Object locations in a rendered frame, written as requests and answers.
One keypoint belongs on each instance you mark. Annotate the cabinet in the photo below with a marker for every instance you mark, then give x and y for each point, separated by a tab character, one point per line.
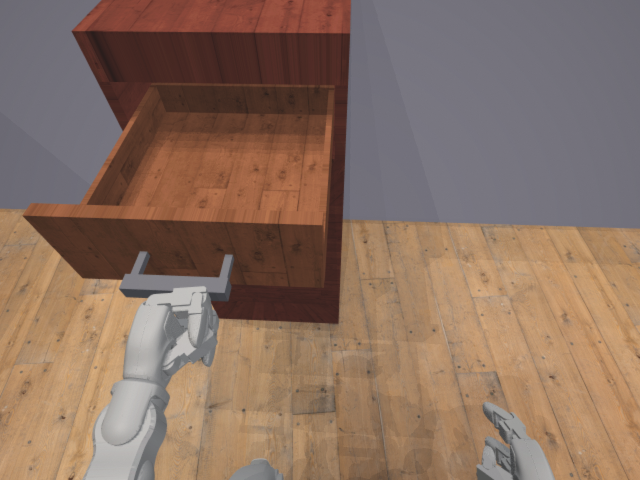
130	44

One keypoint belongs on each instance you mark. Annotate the left robot forearm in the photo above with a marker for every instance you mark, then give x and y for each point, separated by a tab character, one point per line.
129	431

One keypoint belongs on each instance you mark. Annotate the handle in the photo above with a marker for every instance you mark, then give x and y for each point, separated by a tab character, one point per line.
139	285

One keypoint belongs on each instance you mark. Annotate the drawer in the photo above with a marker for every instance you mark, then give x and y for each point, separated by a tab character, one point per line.
202	170

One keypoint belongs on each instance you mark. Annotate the left robot hand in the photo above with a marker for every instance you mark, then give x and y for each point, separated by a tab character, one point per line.
148	353

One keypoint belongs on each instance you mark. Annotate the left robot shin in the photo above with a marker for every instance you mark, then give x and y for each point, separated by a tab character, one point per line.
260	461

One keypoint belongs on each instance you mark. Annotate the right robot hand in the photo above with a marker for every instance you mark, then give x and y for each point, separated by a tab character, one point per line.
525	460

